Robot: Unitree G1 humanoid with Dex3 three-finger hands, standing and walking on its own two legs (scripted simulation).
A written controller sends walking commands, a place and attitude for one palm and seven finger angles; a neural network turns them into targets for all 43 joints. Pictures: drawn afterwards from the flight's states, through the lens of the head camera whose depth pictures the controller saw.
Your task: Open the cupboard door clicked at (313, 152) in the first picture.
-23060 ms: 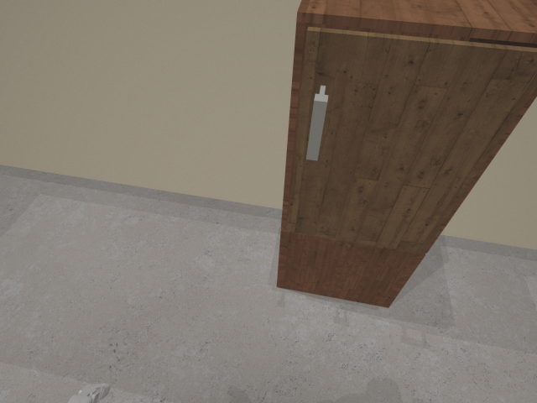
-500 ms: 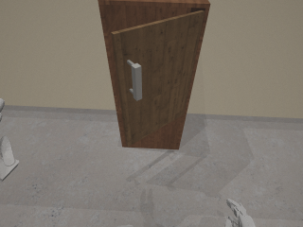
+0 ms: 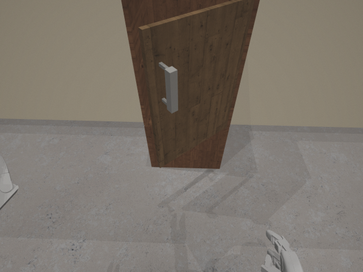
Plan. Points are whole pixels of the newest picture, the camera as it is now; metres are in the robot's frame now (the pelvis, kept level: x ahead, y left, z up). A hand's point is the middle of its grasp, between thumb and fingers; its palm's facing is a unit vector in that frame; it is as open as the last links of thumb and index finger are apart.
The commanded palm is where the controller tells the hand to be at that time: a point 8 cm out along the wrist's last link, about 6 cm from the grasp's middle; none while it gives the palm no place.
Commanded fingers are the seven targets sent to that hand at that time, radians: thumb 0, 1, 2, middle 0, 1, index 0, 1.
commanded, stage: stop stepping back and stand still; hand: left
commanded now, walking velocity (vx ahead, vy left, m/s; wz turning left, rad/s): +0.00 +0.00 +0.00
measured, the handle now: (167, 87) +0.59 +0.07 +0.09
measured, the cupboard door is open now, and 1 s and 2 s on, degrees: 40 40 40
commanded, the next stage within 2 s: let the arm hang, fingers relaxed in 0.72 s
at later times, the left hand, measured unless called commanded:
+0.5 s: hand (6, 192) +0.21 +0.29 +0.16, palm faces +0.38 -0.80 -0.47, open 7.4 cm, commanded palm +0.15 +0.33 +0.18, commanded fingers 0.00 0.90 0.90 -0.20 -0.30 -0.20 -0.30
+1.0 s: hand out of the picture +0.14 +0.27 -0.08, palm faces +0.01 -0.91 -0.41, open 7.4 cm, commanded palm none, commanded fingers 0.00 0.90 0.90 -0.20 -0.30 -0.20 -0.30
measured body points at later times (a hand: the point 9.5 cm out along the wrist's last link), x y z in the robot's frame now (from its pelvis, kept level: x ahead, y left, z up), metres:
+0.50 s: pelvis +0.00 +0.03 +0.01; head +0.01 +0.03 +0.46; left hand +0.18 +0.33 +0.19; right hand +0.17 -0.21 -0.07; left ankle +0.00 +0.13 -0.73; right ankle +0.02 -0.08 -0.73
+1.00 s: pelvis -0.03 +0.04 +0.00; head -0.02 +0.00 +0.45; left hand +0.14 +0.31 -0.05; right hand +0.11 -0.23 -0.13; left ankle +0.00 +0.13 -0.73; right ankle +0.02 -0.08 -0.73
